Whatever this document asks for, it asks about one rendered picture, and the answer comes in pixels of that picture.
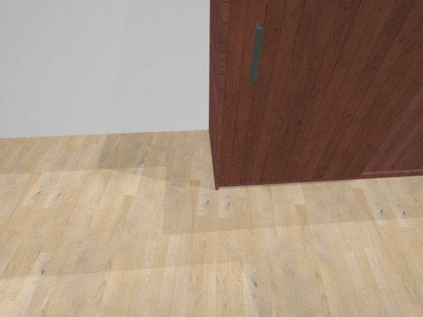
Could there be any wardrobe door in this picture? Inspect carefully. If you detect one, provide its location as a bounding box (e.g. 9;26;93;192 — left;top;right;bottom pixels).
364;86;423;172
219;0;423;185

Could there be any handle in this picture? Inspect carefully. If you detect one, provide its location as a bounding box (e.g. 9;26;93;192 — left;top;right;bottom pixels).
249;23;264;83

